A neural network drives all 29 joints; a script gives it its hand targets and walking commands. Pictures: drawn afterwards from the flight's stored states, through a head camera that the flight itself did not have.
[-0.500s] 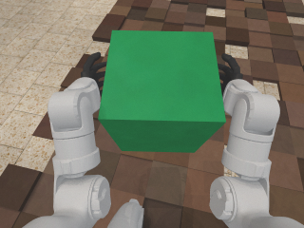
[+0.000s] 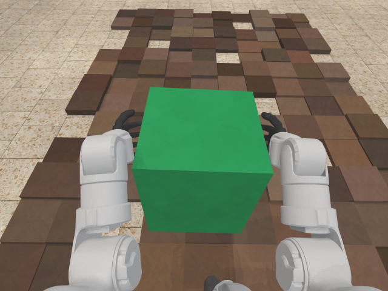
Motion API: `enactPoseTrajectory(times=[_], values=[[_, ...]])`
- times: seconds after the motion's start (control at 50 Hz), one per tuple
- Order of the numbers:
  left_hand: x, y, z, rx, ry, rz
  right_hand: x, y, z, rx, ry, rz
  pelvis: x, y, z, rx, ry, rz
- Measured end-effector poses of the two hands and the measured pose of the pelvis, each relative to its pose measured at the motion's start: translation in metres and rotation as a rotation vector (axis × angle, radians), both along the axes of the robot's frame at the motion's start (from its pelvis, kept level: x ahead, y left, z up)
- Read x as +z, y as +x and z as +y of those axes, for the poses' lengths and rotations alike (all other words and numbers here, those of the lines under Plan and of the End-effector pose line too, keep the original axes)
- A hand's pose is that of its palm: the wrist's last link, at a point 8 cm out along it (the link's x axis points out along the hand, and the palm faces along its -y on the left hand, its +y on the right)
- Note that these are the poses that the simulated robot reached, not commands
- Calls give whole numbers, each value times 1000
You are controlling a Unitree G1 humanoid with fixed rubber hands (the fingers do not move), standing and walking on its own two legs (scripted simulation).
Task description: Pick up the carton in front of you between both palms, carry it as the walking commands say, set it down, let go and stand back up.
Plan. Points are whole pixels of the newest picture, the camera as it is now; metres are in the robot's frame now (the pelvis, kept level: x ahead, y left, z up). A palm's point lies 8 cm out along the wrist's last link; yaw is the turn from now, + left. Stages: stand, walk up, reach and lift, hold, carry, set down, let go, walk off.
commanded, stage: carry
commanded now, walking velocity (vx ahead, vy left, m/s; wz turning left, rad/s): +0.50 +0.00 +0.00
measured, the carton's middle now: (198, 164) +0.36 -0.02 +0.05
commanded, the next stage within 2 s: none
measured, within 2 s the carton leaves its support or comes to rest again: neither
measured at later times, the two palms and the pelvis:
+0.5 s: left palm (105, 69) +0.62 +0.20 +0.12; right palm (220, 63) +0.63 -0.10 +0.13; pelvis +0.33 +0.04 -0.02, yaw +1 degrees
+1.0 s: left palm (125, 9) +0.98 +0.19 +0.13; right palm (209, 7) +1.00 -0.11 +0.12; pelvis +0.65 +0.03 -0.03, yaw +1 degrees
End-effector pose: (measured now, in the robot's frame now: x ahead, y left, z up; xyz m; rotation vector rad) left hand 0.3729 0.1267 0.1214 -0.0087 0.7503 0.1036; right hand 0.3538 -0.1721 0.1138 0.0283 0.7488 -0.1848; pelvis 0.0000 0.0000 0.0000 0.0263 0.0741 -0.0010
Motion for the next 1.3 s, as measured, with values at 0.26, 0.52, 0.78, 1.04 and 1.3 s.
enactPoseTrajectory(times=[0.26, 0.52, 0.78, 1.04, 1.3], values=[[-30, 98, 43, 176, -31, -35, -23, 148, 44, 85, 68, -32, 4, 154, -9, 30, -19, 30], [0, 260, 75, 88, -71, -208, 13, 281, 74, -2, 44, -211, -15, 345, 46, 8, -18, 1], [22, 418, 72, 35, -54, -186, 35, 427, 71, -20, 12, -189, -4, 496, 55, 14, -50, 1], [-6, 634, 64, 60, 74, 8, -1, 675, 64, 130, -11, 6, -21, 671, 26, 27, -36, -12], [-27, 823, 79, 74, 34, -7, -20, 859, 78, 97, 2, -7, -9, 841, 39, 11, -28, 35]])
